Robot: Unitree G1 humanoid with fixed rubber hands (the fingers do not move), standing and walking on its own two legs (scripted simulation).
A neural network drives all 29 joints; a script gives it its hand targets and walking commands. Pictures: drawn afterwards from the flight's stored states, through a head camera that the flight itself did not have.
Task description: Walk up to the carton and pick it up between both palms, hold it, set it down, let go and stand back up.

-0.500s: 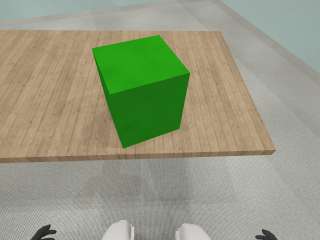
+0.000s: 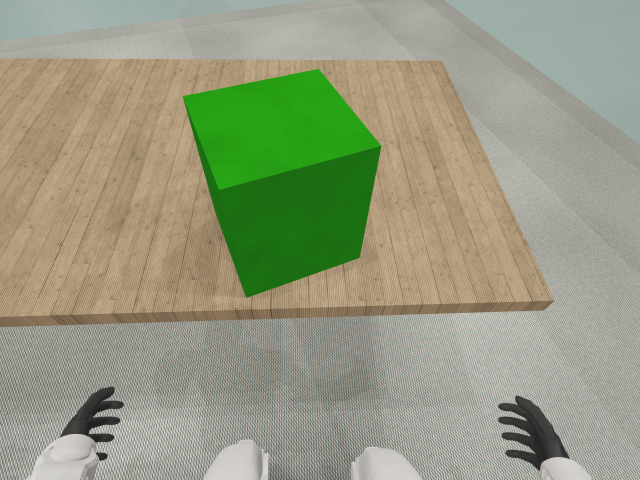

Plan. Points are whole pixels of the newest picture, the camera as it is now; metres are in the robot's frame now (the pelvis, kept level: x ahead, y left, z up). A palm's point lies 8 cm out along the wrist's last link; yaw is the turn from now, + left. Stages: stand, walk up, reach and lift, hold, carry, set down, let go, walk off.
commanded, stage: reach and lift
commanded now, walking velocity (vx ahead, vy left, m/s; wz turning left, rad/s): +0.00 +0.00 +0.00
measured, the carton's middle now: (281, 186) +0.52 +0.06 +0.03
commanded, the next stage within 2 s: none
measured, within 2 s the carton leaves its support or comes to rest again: neither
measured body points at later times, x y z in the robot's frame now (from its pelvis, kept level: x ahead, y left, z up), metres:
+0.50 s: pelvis -0.03 -0.01 +0.02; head +0.00 -0.02 +0.47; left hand +0.17 +0.25 -0.05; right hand +0.14 -0.30 -0.06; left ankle +0.06 +0.14 -0.69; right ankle +0.02 -0.13 -0.69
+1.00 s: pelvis -0.04 -0.01 +0.02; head -0.04 -0.01 +0.47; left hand +0.20 +0.19 -0.01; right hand +0.15 -0.29 -0.02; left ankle +0.06 +0.14 -0.69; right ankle +0.02 -0.12 -0.69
